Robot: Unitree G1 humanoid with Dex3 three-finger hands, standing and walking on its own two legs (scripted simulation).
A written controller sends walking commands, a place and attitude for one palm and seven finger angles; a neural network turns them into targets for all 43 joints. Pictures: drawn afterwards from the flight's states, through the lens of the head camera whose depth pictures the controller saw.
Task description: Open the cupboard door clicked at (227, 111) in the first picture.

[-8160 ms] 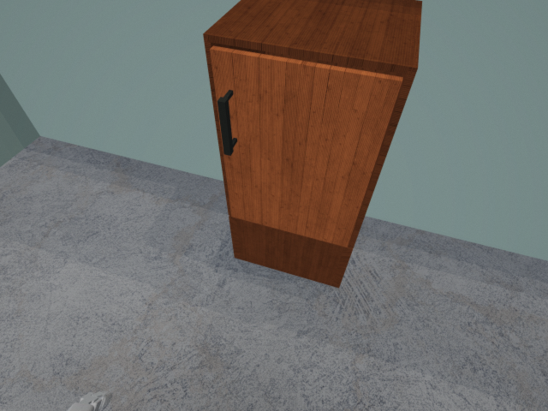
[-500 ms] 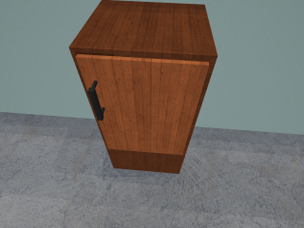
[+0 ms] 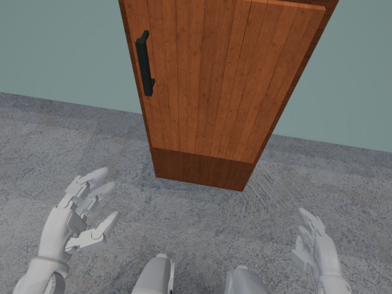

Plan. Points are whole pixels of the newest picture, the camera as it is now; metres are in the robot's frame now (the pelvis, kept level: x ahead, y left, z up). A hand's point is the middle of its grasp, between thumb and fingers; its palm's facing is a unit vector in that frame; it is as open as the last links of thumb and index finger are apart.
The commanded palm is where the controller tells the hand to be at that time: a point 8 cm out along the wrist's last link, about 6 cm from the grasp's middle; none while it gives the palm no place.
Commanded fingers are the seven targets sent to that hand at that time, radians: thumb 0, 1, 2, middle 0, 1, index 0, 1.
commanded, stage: raise the hand with hooked fingers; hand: left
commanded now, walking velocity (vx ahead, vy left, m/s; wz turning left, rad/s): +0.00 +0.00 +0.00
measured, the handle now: (147, 65) +0.62 +0.20 +0.08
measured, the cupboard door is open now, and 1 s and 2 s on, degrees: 0 0 0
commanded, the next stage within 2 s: move the hooked fingers beside the handle in 1.58 s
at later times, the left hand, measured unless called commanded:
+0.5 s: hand (80, 194) +0.26 +0.24 +0.06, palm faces -0.05 -1.00 -0.06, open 12.2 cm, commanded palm +0.24 +0.30 +0.07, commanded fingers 0.00 -0.31 0.38 -0.29 -1.08 -0.29 -1.08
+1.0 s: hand (62, 161) +0.31 +0.28 +0.09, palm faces -0.03 -1.00 -0.06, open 13.9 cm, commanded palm +0.29 +0.33 +0.10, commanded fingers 0.00 -0.50 0.30 -0.30 -1.20 -0.30 -1.20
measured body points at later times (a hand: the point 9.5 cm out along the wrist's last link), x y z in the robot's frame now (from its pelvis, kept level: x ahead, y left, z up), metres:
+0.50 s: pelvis +0.01 +0.03 +0.03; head +0.09 +0.05 +0.47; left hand +0.26 +0.30 +0.07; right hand +0.17 -0.23 -0.05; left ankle +0.04 +0.12 -0.64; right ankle +0.04 -0.11 -0.64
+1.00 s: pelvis +0.03 +0.02 +0.04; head +0.11 +0.03 +0.48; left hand +0.31 +0.34 +0.10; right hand +0.19 -0.23 -0.04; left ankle +0.04 +0.12 -0.64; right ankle +0.04 -0.11 -0.64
